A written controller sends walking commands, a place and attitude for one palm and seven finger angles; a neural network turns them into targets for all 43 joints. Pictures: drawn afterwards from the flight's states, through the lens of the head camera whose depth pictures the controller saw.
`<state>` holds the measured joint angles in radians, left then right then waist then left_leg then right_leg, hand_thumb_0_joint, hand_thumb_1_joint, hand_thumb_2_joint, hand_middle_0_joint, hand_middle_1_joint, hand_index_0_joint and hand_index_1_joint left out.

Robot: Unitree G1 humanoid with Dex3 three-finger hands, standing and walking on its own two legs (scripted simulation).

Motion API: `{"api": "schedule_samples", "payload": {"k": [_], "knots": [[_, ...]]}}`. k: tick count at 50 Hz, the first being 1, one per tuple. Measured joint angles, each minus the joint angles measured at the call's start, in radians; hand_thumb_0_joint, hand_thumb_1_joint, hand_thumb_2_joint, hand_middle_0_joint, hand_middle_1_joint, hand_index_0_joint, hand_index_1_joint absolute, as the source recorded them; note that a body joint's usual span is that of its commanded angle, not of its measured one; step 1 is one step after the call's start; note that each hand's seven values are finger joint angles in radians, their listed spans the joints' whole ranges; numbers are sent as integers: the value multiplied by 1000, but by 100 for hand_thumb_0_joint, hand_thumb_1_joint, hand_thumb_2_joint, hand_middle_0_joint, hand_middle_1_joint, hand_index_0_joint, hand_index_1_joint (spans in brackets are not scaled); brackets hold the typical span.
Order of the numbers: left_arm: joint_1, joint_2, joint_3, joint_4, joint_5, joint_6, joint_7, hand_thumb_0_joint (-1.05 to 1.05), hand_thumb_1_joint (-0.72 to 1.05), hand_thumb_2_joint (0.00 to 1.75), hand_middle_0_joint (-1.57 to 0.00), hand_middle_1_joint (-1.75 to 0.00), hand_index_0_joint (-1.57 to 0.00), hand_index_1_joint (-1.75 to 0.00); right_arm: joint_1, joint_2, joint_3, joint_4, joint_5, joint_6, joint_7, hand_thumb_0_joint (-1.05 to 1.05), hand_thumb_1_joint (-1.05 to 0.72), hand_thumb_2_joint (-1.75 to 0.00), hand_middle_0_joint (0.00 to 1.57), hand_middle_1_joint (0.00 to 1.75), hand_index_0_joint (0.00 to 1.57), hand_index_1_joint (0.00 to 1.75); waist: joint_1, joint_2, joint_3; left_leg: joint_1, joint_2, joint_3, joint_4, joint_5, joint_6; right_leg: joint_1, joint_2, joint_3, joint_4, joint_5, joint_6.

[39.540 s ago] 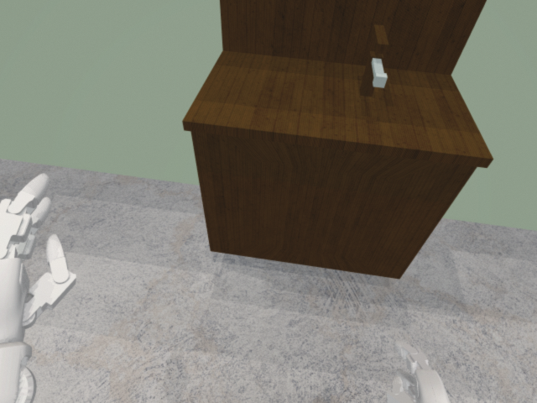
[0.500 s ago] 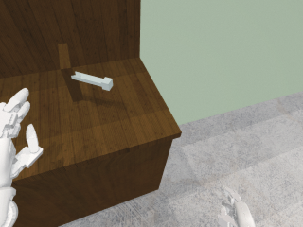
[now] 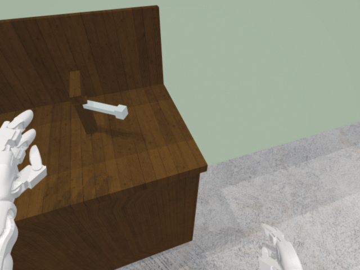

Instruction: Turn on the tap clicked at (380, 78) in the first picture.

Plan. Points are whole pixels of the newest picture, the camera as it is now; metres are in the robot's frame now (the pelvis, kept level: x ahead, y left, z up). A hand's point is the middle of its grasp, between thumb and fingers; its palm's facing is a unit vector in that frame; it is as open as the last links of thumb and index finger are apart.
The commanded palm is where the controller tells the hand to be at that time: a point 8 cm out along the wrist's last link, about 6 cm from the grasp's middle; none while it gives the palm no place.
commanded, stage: turn the palm inward beside the body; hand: left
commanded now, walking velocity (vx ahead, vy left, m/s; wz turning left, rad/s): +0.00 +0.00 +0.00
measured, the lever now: (121, 112) +0.49 +0.22 +0.09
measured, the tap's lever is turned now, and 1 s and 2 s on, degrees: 53 53 53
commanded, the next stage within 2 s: reach beside the lever's end, fingers flat in 1.96 s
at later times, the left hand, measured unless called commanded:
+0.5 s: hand (77, 177) +0.23 +0.21 +0.15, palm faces +0.40 -0.86 -0.30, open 7.4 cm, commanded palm +0.16 +0.27 +0.17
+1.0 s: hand (58, 194) +0.20 +0.23 +0.15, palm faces +0.51 -0.83 -0.20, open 7.4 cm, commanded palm +0.14 +0.26 +0.16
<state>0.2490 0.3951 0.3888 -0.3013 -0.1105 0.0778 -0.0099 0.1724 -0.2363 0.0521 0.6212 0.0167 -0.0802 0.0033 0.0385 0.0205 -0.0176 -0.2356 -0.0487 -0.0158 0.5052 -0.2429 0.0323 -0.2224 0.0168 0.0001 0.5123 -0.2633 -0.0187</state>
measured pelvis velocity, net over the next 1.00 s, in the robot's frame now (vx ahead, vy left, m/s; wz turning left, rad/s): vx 0.01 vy -0.02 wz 0.04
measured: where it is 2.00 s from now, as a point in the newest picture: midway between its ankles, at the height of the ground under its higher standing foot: outside the picture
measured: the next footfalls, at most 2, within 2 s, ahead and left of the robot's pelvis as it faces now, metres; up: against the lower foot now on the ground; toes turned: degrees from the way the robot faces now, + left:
none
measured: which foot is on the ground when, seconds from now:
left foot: down 0.00-1.00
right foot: down 0.00-1.00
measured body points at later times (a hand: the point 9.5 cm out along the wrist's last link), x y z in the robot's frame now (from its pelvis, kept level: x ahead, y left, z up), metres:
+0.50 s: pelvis +0.03 -0.05 -0.01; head +0.01 -0.08 +0.44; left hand +0.20 +0.25 +0.17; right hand +0.22 -0.27 -0.10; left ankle +0.02 +0.10 -0.74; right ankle +0.01 -0.11 -0.74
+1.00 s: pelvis +0.01 -0.02 -0.01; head -0.01 -0.04 +0.43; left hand +0.16 +0.27 +0.16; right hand +0.22 -0.22 -0.09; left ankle +0.02 +0.10 -0.74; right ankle +0.01 -0.11 -0.74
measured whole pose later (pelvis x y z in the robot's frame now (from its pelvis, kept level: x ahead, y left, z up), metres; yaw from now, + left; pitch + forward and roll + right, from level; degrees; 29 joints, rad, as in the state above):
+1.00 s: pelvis +0.01 -0.02 -0.01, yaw +3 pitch +0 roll +0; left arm 0.44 0.27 0.28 -0.49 -0.18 0.08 0.16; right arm 0.20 -0.21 0.05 0.66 0.03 -0.22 -0.09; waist 0.08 0.04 -0.08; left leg -0.33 -0.04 -0.06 0.67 -0.34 0.00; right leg -0.30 0.03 -0.06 0.66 -0.37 -0.05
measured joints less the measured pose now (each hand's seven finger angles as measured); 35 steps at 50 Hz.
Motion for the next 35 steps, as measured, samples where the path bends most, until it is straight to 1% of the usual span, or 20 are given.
{"api": "schedule_samples", "payload": {"k": [2, 3, 5, 8, 9, 11, 12, 14, 16, 18, 20, 21, 23, 26, 28, 31, 35], "knots": [[86, -7, -41, -31, 14, -3, 2, 1, 90, 90, -20, -30, -20, -30, -7, -7, -8, -14, -6, 2, -3, 1, -90, -90, 21, 30, 20, 30, -8, 4, 3, -14, 5, -3, 18, -7, -5, -15, 5, -3, 21, -9, -7], [121, -10, -54, -44, 10, -20, 6, 1, 90, 90, -20, -30, -20, -30, -9, -8, -13, -17, -11, 0, -8, 1, -90, -90, 21, 30, 20, 30, -8, 1, 5, -23, 8, -5, 28, -10, -9, -25, 8, -7, 34, -15, -11], [164, -5, -59, -64, -8, -73, 21, 2, 89, 90, -21, -30, -21, -30, -7, -5, -23, -13, -18, -9, -20, 1, -90, -90, 21, 30, 20, 30, 2, -13, 8, -42, 16, -14, 51, -19, -20, -42, 17, -16, 56, -25, -21], [146, 5, -24, -54, -26, -181, 68, 2, 89, 90, -22, -30, -21, -30, 5, -1, -36, 15, -20, -32, -33, 1, -90, -90, 21, 30, 20, 30, 24, -31, 8, -71, 29, -42, 95, -37, -38, -56, 31, -45, 82, -41, -39], [122, 6, -5, -41, -26, -206, 84, 2, 89, 90, -22, -30, -21, -30, 7, -2, -38, 29, -19, -38, -37, 1, -90, -90, 20, 30, 20, 30, 30, -30, 10, -80, 33, -54, 112, -45, -42, -58, 36, -57, 89, -47, -44], [61, 4, 27, -5, -27, -224, 108, 2, 89, 90, -22, -30, -21, -30, 11, -9, -40, 54, -16, -47, -45, 1, -90, -90, 20, 30, 20, 30, 36, -21, 9, -96, 38, -77, 143, -61, -48, -61, 43, -81, 103, -59, -53], [32, 1, 36, 15, -29, -216, 112, 2, 89, 90, -22, -30, -21, -30, 11, -14, -40, 64, -13, -49, -50, 1, -90, -90, 20, 30, 20, 30, 39, -13, 8, -102, 39, -86, 156, -67, -49, -63, 45, -90, 110, -65, -56], [-9, -5, 38, 47, -34, -170, 107, 2, 89, 90, -21, -30, -21, -30, 11, -24, -38, 77, -5, -51, -64, 1, -90, -90, 20, 30, 20, 30, 42, 9, 2, -108, 42, -95, 171, -78, -51, -64, 48, -99, 119, -74, -60], [-22, -12, 16, 63, -37, -101, 87, 1, 89, 90, -21, -30, -20, -30, 9, -32, -37, 81, 5, -52, -78, 1, -90, -90, 20, 30, 20, 30, 42, 34, -6, -107, 42, -95, 173, -84, -52, -64, 49, -98, 123, -80, -59], [-9, -14, -19, 58, -37, -42, 64, 1, 90, 90, -20, -30, -20, -30, 6, -33, -36, 77, 11, -54, -90, 1, -91, -90, 20, 30, 20, 30, 36, 50, -17, -103, 41, -87, 166, -86, -52, -67, 46, -91, 126, -86, -57], [25, -13, -47, 31, -42, -14, 46, 2, 90, 90, -20, -30, -20, -30, 1, -25, -34, 71, 14, -59, -94, 1, -91, -90, 20, 30, 20, 30, 27, 53, -28, -99, 39, -75, 154, -86, -52, -74, 44, -79, 131, -93, -57], [48, -14, -54, 11, -50, -14, 41, 2, 90, 90, -20, -30, -20, -30, 1, -19, -34, 66, 14, -63, -94, 1, -91, -90, 20, 30, 20, 30, 22, 49, -34, -98, 39, -68, 148, -87, -53, -79, 43, -72, 134, -96, -58], [92, -18, -53, -32, -73, -34, 36, 2, 89, 90, -21, -30, -20, -30, 6, -4, -35, 57, 14, -72, -89, 1, -91, -90, 20, 30, 20, 30, 18, 34, -49, -97, 39, -55, 138, -90, -54, -89, 42, -59, 141, -105, -60], [147, -23, -22, -83, -102, -71, 47, 2, 89, 90, -21, -30, -21, -30, 23, 11, -37, 49, 15, -82, -77, 1, -91, -90, 20, 30, 20, 30, 19, 7, -66, -91, 42, -43, 133, -98, -56, -89, 45, -48, 144, -115, -62], [175, -33, 3, -107, -109, -81, 63, 2, 89, 90, -21, -30, -21, -30, 37, 9, -40, 42, 17, -86, -69, 1, -91, -90, 20, 30, 20, 30, 21, -1, -74, -88, 44, -43, 136, -104, -57, -83, 46, -48, 142, -120, -62], [206, -54, 23, -124, -102, -63, 85, 1, 89, 90, -21, -30, -21, -30, 50, -8, -47, 34, 20, -91, -67, 1, -90, -90, 20, 30, 20, 30, 26, 5, -74, -86, 43, -49, 144, -117, -59, -75, 45, -56, 140, -125, -62], [221, -92, -9, -132, -92, -35, 95, 1, 89, 90, -21, -30, -21, -30, 52, -30, -55, 34, 19, -109, -81, 1, -91, -90, 20, 30, 20, 30, 40, 18, -61, -96, 31, -57, 156, -117, -51, -76, 34, -65, 143, -126, -53]]}}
